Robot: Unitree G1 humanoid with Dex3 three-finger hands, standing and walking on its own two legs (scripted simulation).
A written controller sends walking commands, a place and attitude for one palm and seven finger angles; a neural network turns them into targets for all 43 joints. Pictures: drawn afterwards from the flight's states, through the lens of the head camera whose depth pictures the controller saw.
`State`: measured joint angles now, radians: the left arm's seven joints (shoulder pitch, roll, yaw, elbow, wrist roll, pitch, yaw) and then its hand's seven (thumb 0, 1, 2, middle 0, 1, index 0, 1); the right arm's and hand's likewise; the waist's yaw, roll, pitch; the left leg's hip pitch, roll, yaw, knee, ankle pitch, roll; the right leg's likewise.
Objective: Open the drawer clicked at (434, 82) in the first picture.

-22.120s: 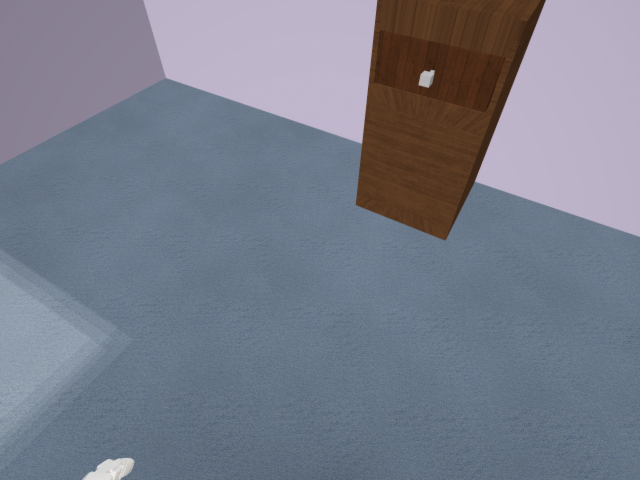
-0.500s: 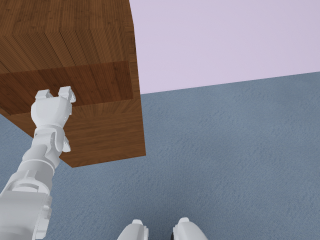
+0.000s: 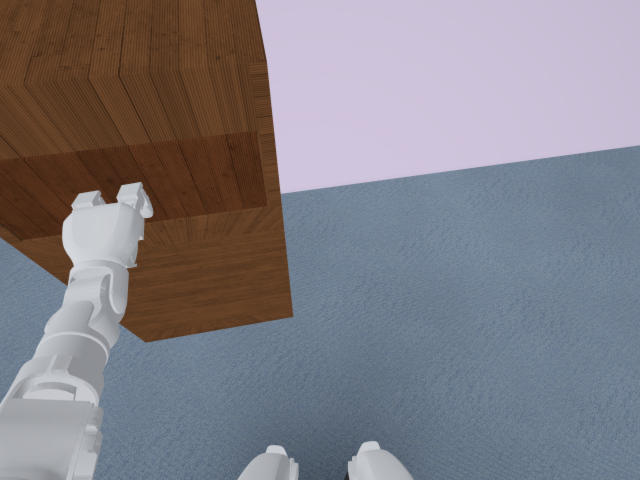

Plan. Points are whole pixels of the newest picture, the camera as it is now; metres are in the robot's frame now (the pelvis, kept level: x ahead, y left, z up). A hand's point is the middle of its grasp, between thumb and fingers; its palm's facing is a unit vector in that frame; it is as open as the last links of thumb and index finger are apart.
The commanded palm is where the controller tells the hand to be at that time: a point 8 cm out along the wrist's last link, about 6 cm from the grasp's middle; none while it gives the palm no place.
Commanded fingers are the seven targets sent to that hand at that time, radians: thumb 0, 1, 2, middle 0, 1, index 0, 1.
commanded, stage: close the thumb around the handle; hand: left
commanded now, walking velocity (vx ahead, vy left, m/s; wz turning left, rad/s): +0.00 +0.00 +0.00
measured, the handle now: (127, 213) +0.46 +0.28 -0.01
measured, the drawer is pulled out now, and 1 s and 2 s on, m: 0.00 0.08 0.20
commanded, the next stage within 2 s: pull the drawer open in 0.16 s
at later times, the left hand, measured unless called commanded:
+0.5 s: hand (125, 262) +0.40 +0.28 -0.03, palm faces -0.04 -0.05 -1.00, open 7.0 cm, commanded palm +0.37 +0.26 +0.03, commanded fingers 0.00 0.90 0.90 -0.40 -1.35 -0.40 -1.35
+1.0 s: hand (122, 310) +0.33 +0.26 -0.03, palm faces -0.04 -0.05 -1.00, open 7.0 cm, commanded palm +0.30 +0.25 +0.03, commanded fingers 0.00 0.90 0.90 -0.40 -1.35 -0.40 -1.35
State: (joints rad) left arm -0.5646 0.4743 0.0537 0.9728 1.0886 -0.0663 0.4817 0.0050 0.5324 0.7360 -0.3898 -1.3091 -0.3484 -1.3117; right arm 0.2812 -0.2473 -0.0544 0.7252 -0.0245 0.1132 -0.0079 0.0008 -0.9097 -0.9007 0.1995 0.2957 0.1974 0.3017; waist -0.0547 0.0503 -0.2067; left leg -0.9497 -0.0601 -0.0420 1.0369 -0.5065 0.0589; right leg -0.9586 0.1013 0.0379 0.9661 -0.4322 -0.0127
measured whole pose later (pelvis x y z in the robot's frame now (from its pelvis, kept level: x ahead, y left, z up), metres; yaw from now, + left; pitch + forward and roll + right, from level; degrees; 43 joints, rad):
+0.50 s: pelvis +0.01 +0.00 +0.01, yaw +0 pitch +23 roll -3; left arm -0.45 0.42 0.03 0.86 1.08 -0.01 0.49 0.02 0.61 0.71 -0.41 -1.35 -0.23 -1.35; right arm 0.27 -0.23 -0.06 0.71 -0.02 0.13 0.00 0.00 -0.91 -0.90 0.20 0.30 0.20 0.30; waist -0.04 0.05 -0.20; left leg -0.88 -0.06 -0.04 0.99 -0.50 0.06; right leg -0.88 0.10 0.04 0.91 -0.43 -0.01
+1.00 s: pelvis +0.02 +0.00 +0.02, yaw +1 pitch +19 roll -3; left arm -0.14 0.34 -0.04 0.57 1.08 0.06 0.51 0.03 0.61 0.71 -0.42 -1.35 -0.24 -1.35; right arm 0.20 -0.23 -0.05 0.65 -0.02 0.12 -0.01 0.00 -0.91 -0.90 0.20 0.30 0.20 0.30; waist 0.00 0.05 -0.19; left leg -0.77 -0.06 -0.05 0.94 -0.50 0.06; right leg -0.78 0.09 0.03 0.88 -0.43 -0.02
